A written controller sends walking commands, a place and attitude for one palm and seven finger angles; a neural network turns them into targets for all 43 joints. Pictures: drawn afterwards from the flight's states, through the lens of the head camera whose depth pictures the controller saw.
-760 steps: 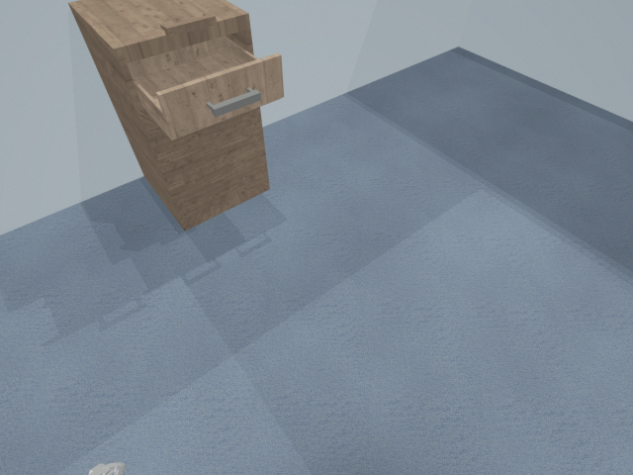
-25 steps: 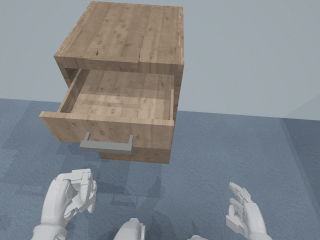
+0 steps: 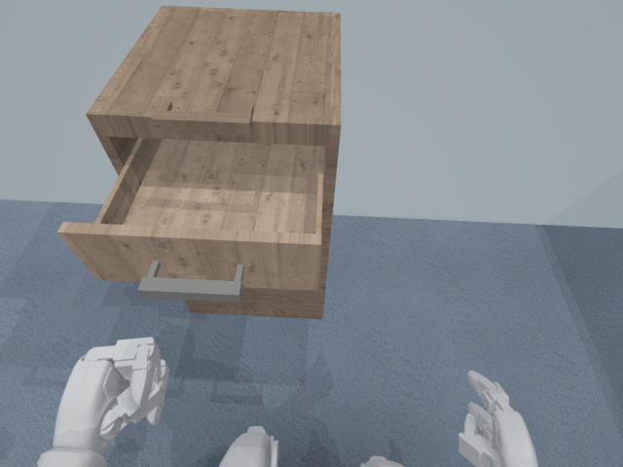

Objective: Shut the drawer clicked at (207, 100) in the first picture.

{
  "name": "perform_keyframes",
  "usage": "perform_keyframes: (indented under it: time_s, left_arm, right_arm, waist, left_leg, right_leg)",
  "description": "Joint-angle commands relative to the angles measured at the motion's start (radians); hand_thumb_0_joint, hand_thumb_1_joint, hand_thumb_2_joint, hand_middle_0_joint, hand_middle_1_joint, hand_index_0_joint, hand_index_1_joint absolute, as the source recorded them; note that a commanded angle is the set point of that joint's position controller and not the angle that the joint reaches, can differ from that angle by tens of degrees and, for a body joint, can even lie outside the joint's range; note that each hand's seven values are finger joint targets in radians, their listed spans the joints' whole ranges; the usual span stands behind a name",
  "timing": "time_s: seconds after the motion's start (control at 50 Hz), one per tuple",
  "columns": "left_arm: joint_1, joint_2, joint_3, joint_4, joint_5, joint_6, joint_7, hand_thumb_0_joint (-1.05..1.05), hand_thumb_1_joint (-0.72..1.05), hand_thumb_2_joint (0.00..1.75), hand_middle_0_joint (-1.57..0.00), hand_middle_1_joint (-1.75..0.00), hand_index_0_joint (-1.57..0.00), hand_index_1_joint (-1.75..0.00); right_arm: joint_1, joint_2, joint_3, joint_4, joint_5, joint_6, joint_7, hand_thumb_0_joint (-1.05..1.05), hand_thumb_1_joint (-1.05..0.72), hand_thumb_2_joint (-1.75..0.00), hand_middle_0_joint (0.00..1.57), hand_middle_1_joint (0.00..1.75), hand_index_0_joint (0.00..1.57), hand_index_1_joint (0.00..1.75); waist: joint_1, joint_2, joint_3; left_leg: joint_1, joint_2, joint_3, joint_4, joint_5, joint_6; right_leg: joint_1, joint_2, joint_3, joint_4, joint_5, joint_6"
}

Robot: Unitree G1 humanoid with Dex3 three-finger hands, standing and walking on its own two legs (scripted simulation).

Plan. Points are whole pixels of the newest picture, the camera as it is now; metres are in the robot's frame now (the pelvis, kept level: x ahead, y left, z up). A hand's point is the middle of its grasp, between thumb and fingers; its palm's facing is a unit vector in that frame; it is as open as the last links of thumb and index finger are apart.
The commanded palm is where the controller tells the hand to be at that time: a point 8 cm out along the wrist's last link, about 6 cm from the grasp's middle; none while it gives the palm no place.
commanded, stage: bring the fist close to the handle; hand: left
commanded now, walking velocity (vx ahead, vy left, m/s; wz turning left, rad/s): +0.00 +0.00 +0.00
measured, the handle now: (194, 278) +0.39 +0.20 -0.04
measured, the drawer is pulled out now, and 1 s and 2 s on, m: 0.22 0.22 0.20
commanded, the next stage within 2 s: push the drawer shut in 1.44 s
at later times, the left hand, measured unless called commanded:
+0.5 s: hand (176, 365) +0.24 +0.18 +0.01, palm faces -0.03 -1.00 -0.04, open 3.2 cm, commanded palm +0.22 +0.24 +0.01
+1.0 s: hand (195, 343) +0.29 +0.18 -0.04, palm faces -0.05 -1.00 -0.03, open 3.2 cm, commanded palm +0.27 +0.23 -0.04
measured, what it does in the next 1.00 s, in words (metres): lowers itself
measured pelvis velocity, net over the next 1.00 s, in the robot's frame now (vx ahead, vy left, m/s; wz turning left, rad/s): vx -0.01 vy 0.01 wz -0.04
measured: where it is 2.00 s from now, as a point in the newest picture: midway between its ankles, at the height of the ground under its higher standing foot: outside the picture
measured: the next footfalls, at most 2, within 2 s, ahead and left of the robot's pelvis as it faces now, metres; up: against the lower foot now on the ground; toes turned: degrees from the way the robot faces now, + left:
none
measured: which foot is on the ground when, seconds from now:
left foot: down 0.00-1.00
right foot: down 0.00-1.00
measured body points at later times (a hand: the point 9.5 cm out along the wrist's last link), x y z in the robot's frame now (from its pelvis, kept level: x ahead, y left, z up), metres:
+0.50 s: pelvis +0.00 +0.00 -0.02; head +0.07 +0.00 +0.42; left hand +0.24 +0.23 +0.02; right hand +0.17 -0.25 -0.11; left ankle +0.06 +0.12 -0.66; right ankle -0.01 -0.10 -0.66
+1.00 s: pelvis -0.01 +0.01 -0.06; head +0.09 +0.03 +0.38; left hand +0.28 +0.23 -0.03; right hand +0.15 -0.24 -0.15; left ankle +0.06 +0.12 -0.66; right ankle -0.01 -0.10 -0.66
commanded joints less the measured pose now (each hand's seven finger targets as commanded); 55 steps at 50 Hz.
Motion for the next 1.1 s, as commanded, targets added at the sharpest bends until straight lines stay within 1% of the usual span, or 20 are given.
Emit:
perform_keyframes:
  time_s: [0.0,0.08,0.14,0.18,0.22,0.26,0.3,0.38,0.42,0.48,0.52,0.58,0.62,0.64,0.66,0.74,0.78,0.88,1.02,1.08]
  left_arm:
    - [-0.018,0.115,0.084,-0.195,-0.025,-0.067,-0.011,0.00,0.90,0.90,-1.40,-1.60,-1.40,-1.60]
    - [-0.093,0.112,0.089,-0.102,-0.027,-0.070,-0.028,0.00,0.90,0.90,-1.40,-1.60,-1.40,-1.60]
    - [-0.156,0.122,0.100,-0.068,-0.036,-0.090,-0.051,0.00,0.90,0.90,-1.40,-1.60,-1.40,-1.60]
    - [-0.203,0.139,0.112,-0.069,-0.035,-0.103,-0.058,0.00,0.90,0.90,-1.40,-1.60,-1.40,-1.60]
    - [-0.194,0.124,0.101,-0.082,-0.039,-0.111,-0.064,0.00,0.90,0.90,-1.40,-1.60,-1.40,-1.60]
    - [-0.204,0.125,0.104,-0.059,-0.041,-0.105,-0.063,0.00,0.90,0.90,-1.40,-1.60,-1.40,-1.60]
    - [-0.214,0.123,0.101,-0.038,-0.032,-0.099,-0.057,0.00,0.90,0.90,-1.40,-1.60,-1.40,-1.60]
    - [-0.239,0.151,0.140,0.016,-0.025,-0.094,-0.042,0.00,0.90,0.90,-1.40,-1.60,-1.40,-1.60]
    - [-0.248,0.135,0.127,-0.007,-0.027,-0.105,-0.042,0.00,0.90,0.90,-1.40,-1.60,-1.40,-1.60]
    - [-0.256,0.131,0.126,0.027,-0.030,-0.113,-0.044,0.00,0.90,0.90,-1.40,-1.60,-1.40,-1.60]
    - [-0.314,0.115,0.098,0.032,-0.025,-0.126,-0.048,0.00,0.90,0.90,-1.40,-1.60,-1.40,-1.60]
    - [-0.363,0.147,0.120,0.048,-0.019,-0.143,-0.044,0.00,0.90,0.90,-1.40,-1.60,-1.40,-1.60]
    - [-0.403,0.128,0.097,0.050,-0.022,-0.145,-0.047,0.00,0.90,0.90,-1.40,-1.60,-1.40,-1.60]
    - [-0.393,0.140,0.114,0.055,-0.021,-0.145,-0.044,0.00,0.90,0.90,-1.40,-1.60,-1.40,-1.60]
    - [-0.395,0.127,0.097,0.049,-0.020,-0.146,-0.043,0.00,0.90,0.90,-1.40,-1.60,-1.40,-1.60]
    - [-0.460,0.122,0.080,0.072,-0.006,-0.128,-0.026,0.00,0.90,0.90,-1.40,-1.60,-1.40,-1.60]
    - [-0.471,0.145,0.103,0.093,0.005,-0.125,-0.012,0.00,0.90,0.90,-1.40,-1.60,-1.40,-1.60]
    - [-0.531,0.141,0.102,0.128,0.018,-0.123,0.011,0.00,0.90,0.90,-1.40,-1.60,-1.40,-1.60]
    - [-0.569,0.105,0.064,0.165,0.034,-0.131,0.028,0.00,0.90,0.90,-1.40,-1.60,-1.40,-1.60]
    - [-0.588,0.129,0.071,0.112,0.038,-0.136,0.041,0.00,0.90,0.90,-1.40,-1.60,-1.40,-1.60]
  right_arm:
    - [-0.071,-0.116,-0.050,-0.155,0.006,-0.056,-0.013,0.00,-0.90,-0.90,0.20,0.30,0.20,0.30]
    - [-0.078,-0.121,-0.048,-0.131,0.002,-0.060,-0.017,0.00,-0.90,-0.90,0.20,0.30,0.20,0.30]
    - [-0.069,-0.128,-0.048,-0.127,0.001,-0.071,-0.016,0.00,-0.90,-0.90,0.20,0.30,0.20,0.30]
    - [-0.069,-0.132,-0.048,-0.121,-0.003,-0.079,-0.017,0.00,-0.90,-0.90,0.20,0.30,0.20,0.30]
    - [-0.062,-0.129,-0.049,-0.124,-0.004,-0.085,-0.014,0.00,-0.90,-0.90,0.20,0.30,0.20,0.30]
    - [-0.061,-0.131,-0.052,-0.120,-0.003,-0.084,-0.012,0.00,-0.90,-0.90,0.20,0.30,0.20,0.30]
    - [-0.061,-0.131,-0.051,-0.115,-0.007,-0.080,-0.009,0.00,-0.90,-0.90,0.20,0.30,0.20,0.30]
    - [-0.069,-0.134,-0.055,-0.104,-0.008,-0.067,-0.006,0.00,-0.90,-0.90,0.20,0.30,0.20,0.30]
    - [-0.066,-0.133,-0.057,-0.107,-0.009,-0.066,-0.001,0.00,-0.90,-0.90,0.20,0.30,0.20,0.30]
    - [-0.065,-0.135,-0.058,-0.102,-0.011,-0.060,0.002,0.00,-0.90,-0.90,0.20,0.30,0.20,0.30]
    - [-0.060,-0.141,-0.055,-0.098,-0.013,-0.060,0.004,0.00,-0.90,-0.90,0.20,0.30,0.20,0.30]
    - [-0.055,-0.152,-0.056,-0.093,-0.015,-0.059,0.002,0.00,-0.90,-0.90,0.20,0.30,0.20,0.30]
    - [-0.052,-0.153,-0.053,-0.092,-0.016,-0.058,0.006,0.00,-0.90,-0.90,0.20,0.30,0.20,0.30]
    - [-0.049,-0.157,-0.056,-0.092,-0.016,-0.057,0.006,0.00,-0.90,-0.90,0.20,0.30,0.20,0.30]
    - [-0.053,-0.157,-0.056,-0.096,-0.016,-0.056,0.008,0.00,-0.90,-0.90,0.20,0.30,0.20,0.30]
    - [-0.048,-0.164,-0.052,-0.096,-0.020,-0.038,0.015,0.00,-0.90,-0.90,0.20,0.30,0.20,0.30]
    - [-0.048,-0.170,-0.053,-0.093,-0.022,-0.028,0.015,0.00,-0.90,-0.90,0.20,0.30,0.20,0.30]
    - [-0.046,-0.173,-0.053,-0.094,-0.025,-0.006,0.020,0.00,-0.90,-0.90,0.20,0.30,0.20,0.30]
    - [-0.044,-0.174,-0.055,-0.094,-0.028,0.023,0.033,0.00,-0.90,-0.90,0.20,0.30,0.20,0.30]
    - [-0.046,-0.176,-0.056,-0.104,-0.025,0.034,0.034,0.00,-0.90,-0.90,0.20,0.30,0.20,0.30]
  waist:
    - [0.001,0.006,-0.148]
    - [-0.015,-0.030,-0.098]
    - [-0.016,-0.033,-0.126]
    - [-0.010,0.001,-0.165]
    - [0.001,0.022,-0.222]
    - [-0.004,-0.005,-0.223]
    - [0.000,0.008,-0.227]
    - [0.005,-0.018,-0.220]
    - [0.007,0.005,-0.265]
    - [0.000,-0.026,-0.259]
    - [-0.015,-0.003,-0.251]
    - [-0.013,-0.005,-0.267]
    - [-0.017,0.021,-0.288]
    - [-0.009,0.007,-0.306]
    - [-0.007,0.027,-0.323]
    - [-0.018,0.024,-0.326]
    - [-0.012,0.019,-0.337]
    - [-0.014,0.015,-0.355]
    - [-0.018,0.024,-0.387]
    - [-0.011,0.047,-0.413]
  left_leg:
    - [0.211,-0.039,-0.021,-0.150,0.131,0.029]
    - [0.154,-0.037,-0.024,-0.116,0.103,0.030]
    - [0.125,-0.039,-0.019,-0.086,0.093,0.029]
    - [0.131,-0.037,-0.020,-0.071,0.111,0.031]
    - [0.159,-0.038,-0.018,-0.069,0.153,0.031]
    - [0.147,-0.037,-0.017,-0.061,0.156,0.032]
    - [0.134,-0.037,-0.018,-0.053,0.162,0.032]
    - [0.086,-0.034,-0.016,-0.029,0.158,0.031]
    - [0.106,-0.034,-0.015,-0.023,0.178,0.030]
    - [0.073,-0.032,-0.019,-0.006,0.169,0.032]
    - [0.064,-0.032,-0.022,0.004,0.140,0.030]
    - [0.047,-0.027,-0.031,0.022,0.121,0.031]
    - [0.050,-0.029,-0.031,0.030,0.112,0.030]
    - [0.056,-0.026,-0.035,0.031,0.121,0.028]
    - [0.064,-0.028,-0.033,0.036,0.130,0.029]
    - [0.043,-0.026,-0.043,0.048,0.102,0.028]
    - [0.040,-0.023,-0.051,0.056,0.106,0.027]
    - [0.027,-0.022,-0.057,0.073,0.089,0.022]
    - [0.021,-0.021,-0.063,0.101,0.092,0.017]
    - [0.045,-0.019,-0.070,0.091,0.086,0.015]
  right_leg:
    - [0.014,0.016,0.077,-0.213,0.181,0.012]
    - [-0.036,0.015,0.091,-0.210,0.144,0.015]
    - [-0.047,0.010,0.111,-0.197,0.122,0.016]
    - [-0.054,0.012,0.107,-0.170,0.142,0.012]
    - [-0.040,0.013,0.099,-0.146,0.200,0.009]
    - [-0.050,0.013,0.097,-0.140,0.213,0.014]
    - [-0.064,0.014,0.090,-0.120,0.222,0.012]
    - [-0.076,0.016,0.102,-0.105,0.214,0.012]
    - [-0.080,0.014,0.093,-0.084,0.245,0.011]
    - [-0.106,0.021,0.088,-0.065,0.234,0.012]
    - [-0.149,0.019,0.086,-0.054,0.198,0.011]
    - [-0.186,0.024,0.082,-0.029,0.162,0.005]
    - [-0.206,0.021,0.080,-0.019,0.151,0.004]
    - [-0.205,0.023,0.076,-0.011,0.160,0.003]
    - [-0.212,0.021,0.077,-0.004,0.169,0.003]
    - [-0.258,0.024,0.068,0.019,0.141,0.002]
    - [-0.283,0.027,0.063,0.039,0.140,-0.001]
    - [-0.325,0.027,0.057,0.065,0.123,-0.002]
    - [-0.379,0.025,0.053,0.099,0.122,-0.002]
    - [-0.376,0.027,0.053,0.101,0.113,-0.006]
